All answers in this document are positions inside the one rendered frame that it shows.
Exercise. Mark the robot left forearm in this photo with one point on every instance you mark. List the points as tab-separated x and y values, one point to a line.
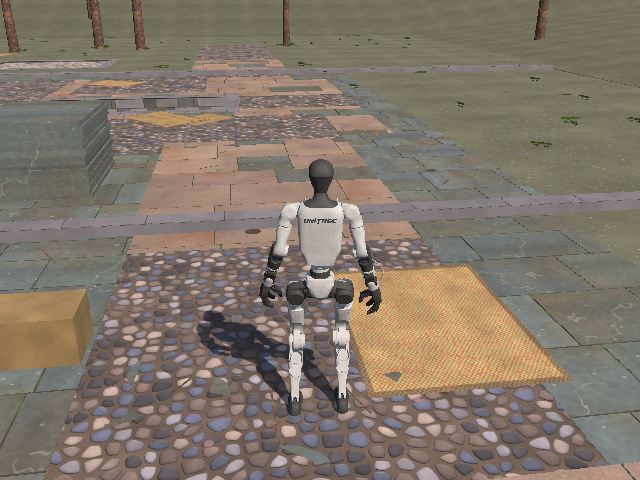
272	268

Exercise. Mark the left robot thigh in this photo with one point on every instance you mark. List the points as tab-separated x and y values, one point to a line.
296	301

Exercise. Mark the robot right forearm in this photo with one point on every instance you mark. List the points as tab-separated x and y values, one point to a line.
368	271

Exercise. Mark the robot left hand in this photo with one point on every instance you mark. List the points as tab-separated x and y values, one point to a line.
265	292

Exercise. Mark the left robot upper arm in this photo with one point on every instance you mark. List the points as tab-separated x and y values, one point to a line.
288	213

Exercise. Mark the right robot upper arm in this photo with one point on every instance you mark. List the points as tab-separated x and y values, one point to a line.
352	213

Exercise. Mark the robot right hand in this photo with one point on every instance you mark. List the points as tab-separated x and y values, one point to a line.
376	299

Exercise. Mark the right robot thigh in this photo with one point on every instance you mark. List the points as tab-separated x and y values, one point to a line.
343	300

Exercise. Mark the robot thigh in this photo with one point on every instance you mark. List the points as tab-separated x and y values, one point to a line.
343	300
296	301

